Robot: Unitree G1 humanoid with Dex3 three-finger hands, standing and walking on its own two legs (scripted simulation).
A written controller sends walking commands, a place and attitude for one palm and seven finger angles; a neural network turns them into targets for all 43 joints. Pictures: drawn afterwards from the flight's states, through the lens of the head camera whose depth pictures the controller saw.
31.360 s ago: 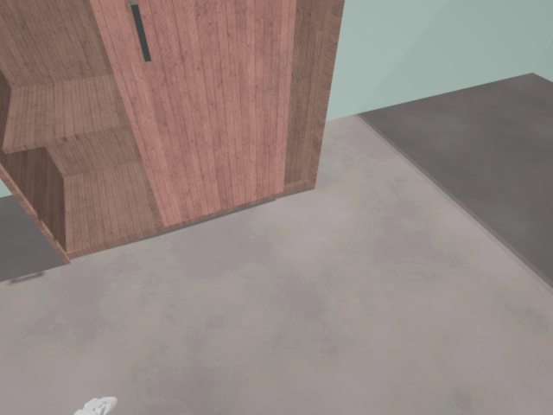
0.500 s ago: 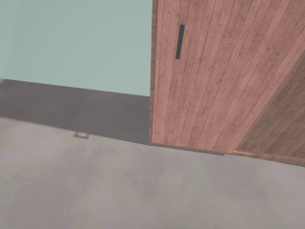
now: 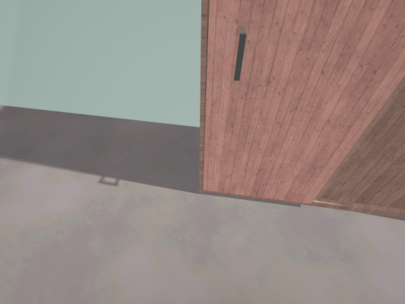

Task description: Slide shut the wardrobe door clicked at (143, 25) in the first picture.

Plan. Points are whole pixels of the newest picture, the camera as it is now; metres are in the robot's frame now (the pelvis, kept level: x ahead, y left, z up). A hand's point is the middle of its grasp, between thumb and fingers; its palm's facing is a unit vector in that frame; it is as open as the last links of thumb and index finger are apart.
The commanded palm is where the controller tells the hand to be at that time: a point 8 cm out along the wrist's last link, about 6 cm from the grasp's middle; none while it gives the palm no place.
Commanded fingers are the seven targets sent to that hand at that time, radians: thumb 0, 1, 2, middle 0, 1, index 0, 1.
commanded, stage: look to check the result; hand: right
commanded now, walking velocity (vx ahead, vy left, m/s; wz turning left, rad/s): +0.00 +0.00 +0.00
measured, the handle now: (240, 54) +0.77 -0.06 +0.11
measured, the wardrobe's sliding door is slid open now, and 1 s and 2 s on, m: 0.00 0.00 0.00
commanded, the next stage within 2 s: stand and wait in 0.36 s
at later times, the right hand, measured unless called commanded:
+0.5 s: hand out of the picture +0.11 -0.22 -0.15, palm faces -0.03 +0.95 -0.32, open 7.4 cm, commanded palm none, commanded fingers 0.00 -0.90 -0.90 0.20 0.30 0.20 0.30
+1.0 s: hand out of the picture +0.10 -0.20 -0.15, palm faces -0.04 +0.94 -0.33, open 7.4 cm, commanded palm none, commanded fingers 0.00 -0.90 -0.90 0.20 0.30 0.20 0.30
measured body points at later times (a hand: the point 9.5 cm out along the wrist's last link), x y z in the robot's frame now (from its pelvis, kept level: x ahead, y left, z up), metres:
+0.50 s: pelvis +0.02 +0.02 +0.00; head +0.03 +0.02 +0.45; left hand +0.11 +0.31 -0.13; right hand +0.11 -0.27 -0.13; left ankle -0.01 +0.13 -0.75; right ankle +0.02 -0.08 -0.75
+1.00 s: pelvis +0.03 +0.04 +0.00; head +0.03 +0.04 +0.45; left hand +0.09 +0.33 -0.14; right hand +0.10 -0.25 -0.13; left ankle -0.01 +0.13 -0.75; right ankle +0.02 -0.08 -0.75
